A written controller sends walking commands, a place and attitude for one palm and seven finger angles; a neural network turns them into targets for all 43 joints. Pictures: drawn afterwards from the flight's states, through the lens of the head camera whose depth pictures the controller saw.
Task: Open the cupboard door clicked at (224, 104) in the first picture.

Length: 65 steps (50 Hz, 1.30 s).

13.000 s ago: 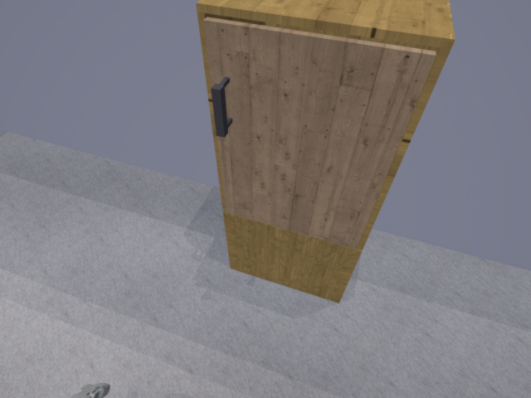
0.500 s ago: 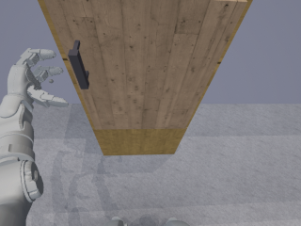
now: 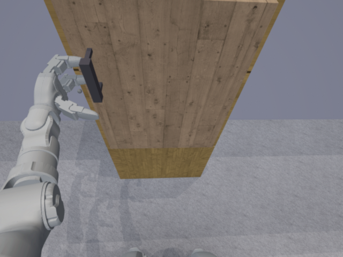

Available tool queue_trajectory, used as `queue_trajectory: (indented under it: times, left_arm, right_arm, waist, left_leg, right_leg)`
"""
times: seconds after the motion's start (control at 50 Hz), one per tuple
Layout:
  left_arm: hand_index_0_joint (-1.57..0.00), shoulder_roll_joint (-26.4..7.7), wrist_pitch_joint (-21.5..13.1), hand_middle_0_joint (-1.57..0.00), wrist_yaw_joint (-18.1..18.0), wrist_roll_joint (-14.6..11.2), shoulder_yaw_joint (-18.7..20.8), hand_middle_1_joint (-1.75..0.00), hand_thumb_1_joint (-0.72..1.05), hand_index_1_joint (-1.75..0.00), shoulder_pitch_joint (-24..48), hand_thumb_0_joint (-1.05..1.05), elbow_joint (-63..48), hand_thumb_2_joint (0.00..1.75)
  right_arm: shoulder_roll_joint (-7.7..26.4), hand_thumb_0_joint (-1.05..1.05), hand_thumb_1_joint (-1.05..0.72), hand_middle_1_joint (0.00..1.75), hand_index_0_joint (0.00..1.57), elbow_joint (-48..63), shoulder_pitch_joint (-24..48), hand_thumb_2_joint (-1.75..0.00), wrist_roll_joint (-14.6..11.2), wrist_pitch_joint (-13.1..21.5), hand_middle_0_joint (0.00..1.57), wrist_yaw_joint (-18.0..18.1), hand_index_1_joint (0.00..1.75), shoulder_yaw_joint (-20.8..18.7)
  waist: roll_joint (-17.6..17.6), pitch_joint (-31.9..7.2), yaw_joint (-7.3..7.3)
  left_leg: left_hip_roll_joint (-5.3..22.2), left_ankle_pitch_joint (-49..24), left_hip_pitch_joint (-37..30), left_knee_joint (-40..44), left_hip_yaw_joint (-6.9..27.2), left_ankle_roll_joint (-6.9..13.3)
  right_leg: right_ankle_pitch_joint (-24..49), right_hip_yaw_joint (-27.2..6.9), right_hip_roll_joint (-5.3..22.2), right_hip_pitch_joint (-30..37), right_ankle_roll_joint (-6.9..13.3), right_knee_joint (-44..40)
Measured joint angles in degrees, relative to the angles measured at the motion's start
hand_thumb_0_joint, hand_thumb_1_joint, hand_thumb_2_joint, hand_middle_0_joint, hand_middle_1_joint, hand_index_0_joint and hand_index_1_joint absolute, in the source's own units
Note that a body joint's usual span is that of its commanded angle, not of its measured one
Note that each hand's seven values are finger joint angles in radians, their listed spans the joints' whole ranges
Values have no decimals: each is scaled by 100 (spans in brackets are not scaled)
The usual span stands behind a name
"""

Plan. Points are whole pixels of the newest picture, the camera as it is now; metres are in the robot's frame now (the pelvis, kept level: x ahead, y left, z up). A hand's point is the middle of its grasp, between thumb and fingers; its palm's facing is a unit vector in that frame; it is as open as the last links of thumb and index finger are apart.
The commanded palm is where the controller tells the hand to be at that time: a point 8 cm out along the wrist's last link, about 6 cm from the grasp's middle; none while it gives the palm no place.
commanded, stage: slide the fingers in behind the handle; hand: left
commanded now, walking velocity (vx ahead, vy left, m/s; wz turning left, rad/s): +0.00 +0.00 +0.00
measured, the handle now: (93, 76) +0.52 +0.17 +0.11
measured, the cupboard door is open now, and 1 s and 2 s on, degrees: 0 0 1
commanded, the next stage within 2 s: close the thumb around the handle in 1.14 s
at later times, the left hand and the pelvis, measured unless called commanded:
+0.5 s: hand (94, 92) +0.46 +0.16 +0.11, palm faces -0.02 -1.00 +0.00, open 14.0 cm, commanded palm +0.44 +0.21 +0.11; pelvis +0.00 -0.02 +0.00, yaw +0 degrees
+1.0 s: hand (102, 92) +0.47 +0.15 +0.11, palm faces +0.01 -1.00 -0.01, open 14.0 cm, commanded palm +0.44 +0.19 +0.11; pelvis +0.00 -0.02 +0.00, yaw +1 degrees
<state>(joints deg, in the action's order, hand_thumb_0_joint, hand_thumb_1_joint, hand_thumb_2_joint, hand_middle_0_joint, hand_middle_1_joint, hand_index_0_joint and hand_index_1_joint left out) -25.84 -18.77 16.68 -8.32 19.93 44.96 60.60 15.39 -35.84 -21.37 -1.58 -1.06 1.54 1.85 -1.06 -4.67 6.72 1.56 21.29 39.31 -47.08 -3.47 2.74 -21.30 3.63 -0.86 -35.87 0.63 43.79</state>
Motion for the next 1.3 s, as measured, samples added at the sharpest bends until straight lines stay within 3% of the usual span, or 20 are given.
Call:
queue_trajectory:
  times: [0.16,0.36,0.54,0.7,0.9,1.3]
  left_arm:
    - [-30,-56,188,-30,-3,-47,19,-120,-50,-120,71,-1,271,30]
    - [-30,155,49,-30,-34,-130,-126,-120,-50,-120,-89,-1,29,30]
    - [-30,406,2,-30,-281,-91,-231,-120,-50,-120,-182,-1,-193,30]
    - [-30,432,96,-30,-407,-27,-295,-120,-50,-120,-117,-1,-25,30]
    - [-30,537,-89,-30,-637,-3,-460,-120,-50,-120,82,-1,102,30]
    - [-29,537,-101,-30,-591,21,-399,-120,-50,-120,-24,-1,64,30]
  right_arm:
    - [-17,1,-91,30,20,7,-59,-90,-32,-61,20,20,30,44]
    - [20,1,-91,30,20,-64,-64,-90,-46,-61,20,6,30,-27]
    - [9,1,-91,30,20,-48,25,-90,-33,-8,20,-26,30,-68]
    - [-41,1,-91,30,20,9,72,-90,-47,-15,20,-41,30,-31]
    - [-35,1,-91,30,20,-132,70,-90,-21,55,20,-56,30,-55]
    - [-32,1,-91,30,20,-140,-10,-90,-20,18,20,-60,30,-73]
  waist:
    - [-10,-22,5]
    - [-7,-10,-59]
    - [-27,-22,-80]
    - [-27,-6,-75]
    - [-45,54,-108]
    - [-22,2,-67]
  left_leg:
    - [23,-17,-104,75,2,-40]
    - [42,-25,-153,98,50,-94]
    - [44,-45,-224,149,38,-120]
    - [39,-67,-278,182,43,-133]
    - [4,-84,-165,125,87,-134]
    - [14,-47,-245,161,36,-110]
  right_leg:
    - [-8,-2,-28,78,44,-30]
    - [-24,40,-53,129,98,-38]
    - [-27,26,-56,172,122,-40]
    - [-27,28,-55,212,137,-38]
    - [-39,72,-19,114,137,34]
    - [-41,11,-34,181,112,-22]
